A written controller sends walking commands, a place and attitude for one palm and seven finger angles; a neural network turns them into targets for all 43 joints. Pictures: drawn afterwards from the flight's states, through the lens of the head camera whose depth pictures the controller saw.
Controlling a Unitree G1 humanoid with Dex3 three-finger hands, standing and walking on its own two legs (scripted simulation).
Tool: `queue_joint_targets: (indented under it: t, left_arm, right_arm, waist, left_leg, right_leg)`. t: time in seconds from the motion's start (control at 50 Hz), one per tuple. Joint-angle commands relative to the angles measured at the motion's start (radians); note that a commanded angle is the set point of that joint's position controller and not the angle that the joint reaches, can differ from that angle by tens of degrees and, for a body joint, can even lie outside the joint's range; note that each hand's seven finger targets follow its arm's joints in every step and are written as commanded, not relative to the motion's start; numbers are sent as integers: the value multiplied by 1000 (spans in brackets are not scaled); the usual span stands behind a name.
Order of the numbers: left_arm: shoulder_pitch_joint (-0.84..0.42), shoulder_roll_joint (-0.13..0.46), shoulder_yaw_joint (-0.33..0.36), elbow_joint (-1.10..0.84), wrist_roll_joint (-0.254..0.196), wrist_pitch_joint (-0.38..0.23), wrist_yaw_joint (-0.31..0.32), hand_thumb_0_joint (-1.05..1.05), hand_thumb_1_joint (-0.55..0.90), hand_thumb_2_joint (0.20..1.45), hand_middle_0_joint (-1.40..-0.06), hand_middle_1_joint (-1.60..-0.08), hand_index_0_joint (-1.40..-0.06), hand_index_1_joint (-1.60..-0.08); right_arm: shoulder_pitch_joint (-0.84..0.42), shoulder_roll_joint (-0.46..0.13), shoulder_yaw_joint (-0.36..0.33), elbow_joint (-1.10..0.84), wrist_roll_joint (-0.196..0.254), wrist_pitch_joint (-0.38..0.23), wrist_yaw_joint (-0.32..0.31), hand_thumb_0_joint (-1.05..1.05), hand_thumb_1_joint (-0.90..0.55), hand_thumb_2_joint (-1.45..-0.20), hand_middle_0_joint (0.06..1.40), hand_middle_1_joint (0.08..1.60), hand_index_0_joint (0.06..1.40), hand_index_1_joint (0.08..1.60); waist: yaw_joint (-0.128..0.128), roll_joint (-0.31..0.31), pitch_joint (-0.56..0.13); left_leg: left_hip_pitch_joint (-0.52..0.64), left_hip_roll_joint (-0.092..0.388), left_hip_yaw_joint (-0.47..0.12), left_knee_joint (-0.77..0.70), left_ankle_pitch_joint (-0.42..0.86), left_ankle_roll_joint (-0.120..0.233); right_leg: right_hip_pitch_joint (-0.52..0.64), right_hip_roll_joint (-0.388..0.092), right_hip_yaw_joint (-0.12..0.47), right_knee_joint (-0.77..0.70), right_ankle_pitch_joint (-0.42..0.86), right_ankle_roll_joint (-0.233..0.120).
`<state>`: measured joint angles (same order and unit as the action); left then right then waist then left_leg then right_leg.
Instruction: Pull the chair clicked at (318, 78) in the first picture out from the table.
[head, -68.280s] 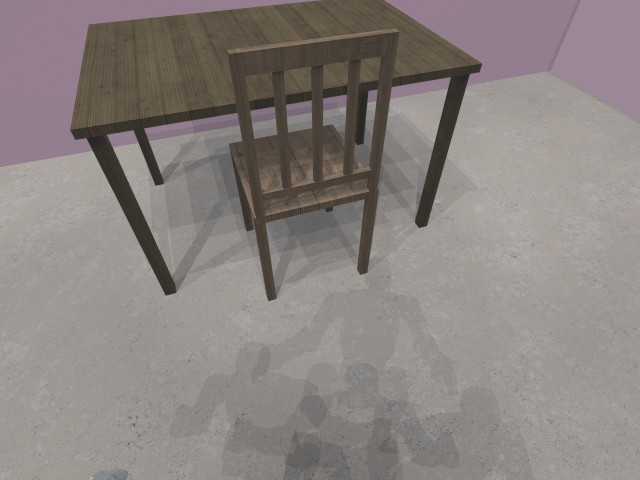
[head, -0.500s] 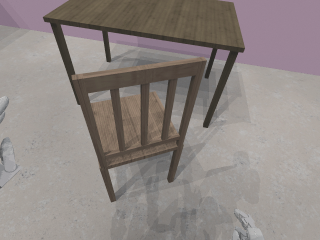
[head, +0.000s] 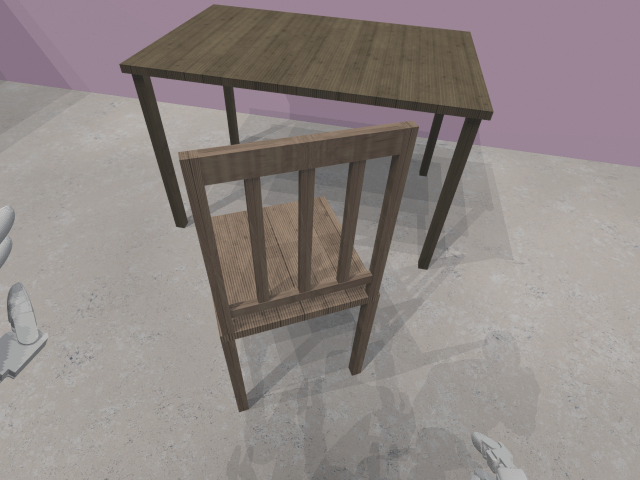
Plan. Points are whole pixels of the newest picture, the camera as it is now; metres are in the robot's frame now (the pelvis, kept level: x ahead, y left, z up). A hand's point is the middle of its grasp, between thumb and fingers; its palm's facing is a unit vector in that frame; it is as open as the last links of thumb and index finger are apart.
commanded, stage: stop stepping back and stand still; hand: left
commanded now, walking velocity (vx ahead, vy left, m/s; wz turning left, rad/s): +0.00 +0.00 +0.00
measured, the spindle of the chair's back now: (305, 237) +0.58 +0.08 -0.07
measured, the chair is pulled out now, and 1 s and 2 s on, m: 0.51 0.51 0.51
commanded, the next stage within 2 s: let the arm hang, fingers relaxed in 0.42 s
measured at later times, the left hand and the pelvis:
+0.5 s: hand (8, 366) +0.16 +0.29 +0.16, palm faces +0.52 -0.75 -0.40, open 7.4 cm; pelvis -0.02 +0.01 +0.00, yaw +2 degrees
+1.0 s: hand out of the picture -0.18 +0.16 -0.16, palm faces +0.16 -0.96 -0.22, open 7.2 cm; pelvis -0.03 -0.01 +0.00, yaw +8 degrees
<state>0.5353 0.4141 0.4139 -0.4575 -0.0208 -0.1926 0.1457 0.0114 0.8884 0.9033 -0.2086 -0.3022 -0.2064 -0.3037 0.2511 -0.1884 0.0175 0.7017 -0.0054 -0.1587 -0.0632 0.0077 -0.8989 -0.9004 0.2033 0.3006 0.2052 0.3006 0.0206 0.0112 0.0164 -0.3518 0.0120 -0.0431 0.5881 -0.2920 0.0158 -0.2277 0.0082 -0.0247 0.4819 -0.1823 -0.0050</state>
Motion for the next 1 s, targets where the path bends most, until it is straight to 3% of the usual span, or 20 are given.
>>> queue_joint_targets:
  t: [0.0,0.12,0.2,0.26,0.32,0.38,0.42,0.44,0.48,0.5,0.52,0.54,0.58,0.66,0.72,0.78,0.86,0.92,0.96,0.98]
  left_arm:
    - [-187,196,90,-215,7,-34,31,0,900,900,-200,-300,-200,-300]
    - [-119,221,143,-316,26,-51,36,0,900,900,-200,-300,-200,-300]
    - [38,216,165,-227,10,-61,21,0,900,900,-200,-300,-200,-300]
    - [0,203,152,-200,-11,-57,19,0,900,900,-200,-300,-200,-300]
    - [-99,167,108,-149,-18,-41,28,0,900,900,-200,-300,-200,-300]
    - [-168,158,87,-178,6,-45,34,0,900,900,-200,-300,-200,-300]
    - [-184,172,102,-222,30,-54,32,0,900,900,-200,-300,-200,-300]
    - [-196,173,102,-232,48,-55,28,0,900,900,-200,-300,-200,-300]
    - [-151,190,102,-255,54,-64,24,0,900,900,-200,-300,-200,-300]
    - [-98,-36,-301,614,95,76,-116,0,900,900,-200,-300,-200,-300]
    - [-77,-65,-251,648,58,157,-137,0,900,900,-200,-300,-200,-300]
    - [-131,-67,-282,667,58,175,-144,0,900,900,-200,-300,-200,-300]
    - [-239,-56,-317,728,58,203,-137,0,900,900,-200,-300,-200,-300]
    - [-294,-45,-358,929,51,232,-134,0,900,900,-200,-300,-200,-300]
    - [-158,-44,-365,1121,52,236,-139,0,900,900,-200,-300,-200,-300]
    - [-12,-78,-374,1284,51,231,-143,0,900,900,-200,-300,-200,-300]
    - [54,-122,-389,1392,50,215,-133,0,900,900,-200,-300,-200,-300]
    - [-136,-93,-388,1398,45,190,-127,0,900,900,-200,-300,-200,-300]
    - [-253,-91,-381,1386,42,184,-122,0,900,900,-200,-300,-200,-300]
    - [-239,-95,-384,1402,44,186,-120,0,900,900,-200,-300,-200,-300]
  right_arm:
    - [-111,-139,-56,-153,8,-50,-31,0,-900,-900,200,300,200,300]
    - [-133,-114,-58,-193,6,-63,-29,0,-900,-900,200,300,200,300]
    - [-94,-107,-71,-183,9,-53,-14,0,-900,-900,200,300,200,300]
    - [-74,-129,-81,-154,5,-42,-16,0,-900,-900,200,300,200,300]
    - [-74,-140,-65,-134,8,-37,-14,0,-900,-900,200,300,200,300]
    - [-117,-157,-62,-172,18,-55,-28,0,-900,-900,200,300,200,300]
    - [-139,-147,-59,-183,27,-68,-33,0,-900,-900,200,300,200,300]
    - [-147,-136,-61,-194,27,-72,-33,0,-900,-900,200,300,200,300]
    - [-133,-114,-57,-194,22,-79,-22,0,-900,-900,200,300,200,300]
    - [-154,-269,-118,39,-6,-70,55,0,-900,-900,200,300,200,300]
    - [-30,-190,-93,-7,2,35,57,0,-900,-900,200,300,200,300]
    - [13,-155,-88,-5,10,65,58,0,-900,-900,200,300,200,300]
    - [39,-178,-85,-5,-8,122,63,0,-900,-900,200,300,200,300]
    - [62,-155,-65,37,-32,166,70,0,-900,-900,200,300,200,300]
    - [12,-205,-67,69,-37,155,66,0,-900,-900,200,300,200,300]
    - [-25,-191,-76,114,-27,163,57,0,-900,-900,200,300,200,300]
    - [29,-129,-83,172,-21,187,48,0,-900,-900,200,300,200,300]
    - [172,-35,-85,241,-14,204,45,0,-900,-900,200,300,200,300]
    - [287,-20,-74,295,-7,179,47,0,-900,-900,200,300,200,300]
    - [306,-11,-64,313,-3,165,49,0,-900,-900,200,300,200,300]
  waist:
    - [-37,-13,7]
    - [-8,293,-20]
    - [-7,103,-73]
    - [-37,-133,-36]
    - [-60,-154,-9]
    - [-35,35,51]
    - [-20,334,14]
    - [-13,346,46]
    - [1,214,51]
    - [-36,18,51]
    - [-12,-116,-40]
    - [-40,-210,-83]
    - [-64,-213,4]
    - [-68,-48,106]
    - [7,225,75]
    - [59,267,-11]
    - [35,148,0]
    - [-87,-182,70]
    - [-149,-140,63]
    - [-141,-118,73]
  left_leg:
    - [134,41,-86,-95,-234,21]
    - [-193,128,-211,-451,-486,41]
    - [-91,48,-91,-264,-311,15]
    - [169,-25,-3,139,-129,-16]
    - [218,4,-29,178,-107,1]
    - [63,100,-182,-274,-166,45]
    - [-222,205,-310,-531,-622,76]
    - [-347,211,-313,-565,-679,91]
    - [-276,157,-241,-445,-493,83]
    - [-109,81,-189,-177,39,55]
    - [-55,61,-135,-81,196,45]
    - [19,49,-115,-31,97,29]
    - [56,27,-106,28,-71,17]
    - [-18,40,-173,-78,-186,38]
    - [-237,136,-361,-451,-523,82]
    - [-193,98,-236,-442,-434,74]
    - [-111,20,-118,-293,-383,29]
    - [174,-87,-2,279,-58,-8]
    - [219,-40,-13,305,-41,18]
    - [235,-21,-4,142,-63,24]
  right_leg:
    - [-235,-112,141,-192,-423,-68]
    - [179,8,-4,91,-239,-7]
    - [157,-37,20,-84,-242,-31]
    - [-247,-198,230,-280,-408,-129]
    - [-354,-244,213,-244,-382,-142]
    - [-162,-75,127,-35,-266,-35]
    - [112,-7,43,210,-247,20]
    - [199,6,28,259,-199,26]
    - [210,-10,19,87,-177,10]
    - [8,-58,31,-14,32,-18]
    - [74,-120,91,-56,229,-23]
    - [8,-159,113,-78,139,-70]
    - [-207,-166,129,-113,-299,-117]
    - [-273,-113,107,-42,-430,-100]
    - [4,15,16,171,-311,-33]
    - [98,28,-21,191,-240,-36]
    - [54,5,39,-9,-269,-57]
    - [-372,-236,358,-375,-560,-176]
    - [-402,-240,288,-334,-427,-178]
    - [-374,-213,245,-277,-394,-156]
